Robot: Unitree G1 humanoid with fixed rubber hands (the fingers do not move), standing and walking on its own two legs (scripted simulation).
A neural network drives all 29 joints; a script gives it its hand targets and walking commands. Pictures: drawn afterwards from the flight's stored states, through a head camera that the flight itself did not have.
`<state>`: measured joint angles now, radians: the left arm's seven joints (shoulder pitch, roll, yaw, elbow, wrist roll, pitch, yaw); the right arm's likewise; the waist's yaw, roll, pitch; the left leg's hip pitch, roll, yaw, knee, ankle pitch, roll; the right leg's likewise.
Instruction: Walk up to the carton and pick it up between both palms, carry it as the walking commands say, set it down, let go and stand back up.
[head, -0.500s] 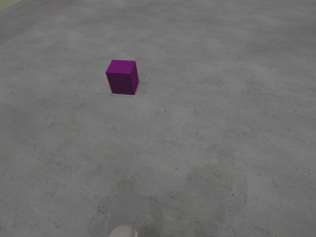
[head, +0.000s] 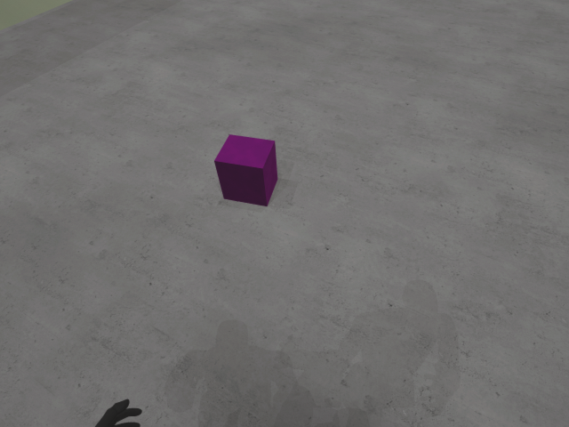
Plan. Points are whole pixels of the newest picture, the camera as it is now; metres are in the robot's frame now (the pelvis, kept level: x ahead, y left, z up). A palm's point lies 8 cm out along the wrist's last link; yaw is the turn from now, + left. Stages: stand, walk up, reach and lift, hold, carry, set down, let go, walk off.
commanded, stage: walk up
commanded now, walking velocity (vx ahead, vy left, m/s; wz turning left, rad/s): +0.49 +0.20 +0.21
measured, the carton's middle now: (248, 170) +1.24 +0.17 -0.63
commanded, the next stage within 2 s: none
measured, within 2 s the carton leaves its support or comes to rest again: neither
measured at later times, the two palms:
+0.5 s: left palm (87, 349) +0.26 +0.34 -0.11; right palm (370, 294) +0.34 -0.16 -0.11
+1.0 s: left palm (119, 241) +0.46 +0.33 -0.08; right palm (361, 220) +0.52 -0.17 -0.11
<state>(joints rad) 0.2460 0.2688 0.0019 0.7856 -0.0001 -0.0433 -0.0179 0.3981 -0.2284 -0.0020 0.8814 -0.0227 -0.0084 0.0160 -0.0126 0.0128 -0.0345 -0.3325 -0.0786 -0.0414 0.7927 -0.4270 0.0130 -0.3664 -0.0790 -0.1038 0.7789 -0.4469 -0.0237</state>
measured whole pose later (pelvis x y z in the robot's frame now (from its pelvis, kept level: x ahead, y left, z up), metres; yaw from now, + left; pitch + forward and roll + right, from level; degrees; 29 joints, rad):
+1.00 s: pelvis +0.43 +0.06 +0.02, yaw +3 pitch +1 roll +1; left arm 0.34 0.26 0.00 0.81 0.00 -0.04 -0.01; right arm 0.23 -0.23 0.00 0.92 -0.03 -0.01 0.03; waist 0.02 0.02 -0.03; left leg -0.48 0.07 -0.01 1.04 -0.35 -0.02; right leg -0.23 -0.09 -0.09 0.54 -0.32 0.02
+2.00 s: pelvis +0.73 +0.09 +0.01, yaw +6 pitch +0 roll +1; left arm 0.33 0.25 0.00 0.84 0.00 -0.02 0.00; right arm 0.27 -0.21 0.00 0.95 -0.03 0.01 0.01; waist 0.01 0.02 -0.02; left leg -0.29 0.04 0.00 0.74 -0.41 -0.05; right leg -0.24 -0.04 -0.10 0.63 -0.36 -0.02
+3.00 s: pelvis +0.78 +0.07 +0.01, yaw +6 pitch -2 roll +1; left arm 0.33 0.23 0.00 0.85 0.00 0.04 0.01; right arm 0.25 -0.21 0.00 0.95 -0.02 0.04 -0.03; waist 0.00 0.04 0.01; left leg -0.26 0.08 0.00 0.56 -0.28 -0.06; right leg -0.26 0.01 -0.12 0.60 -0.32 -0.07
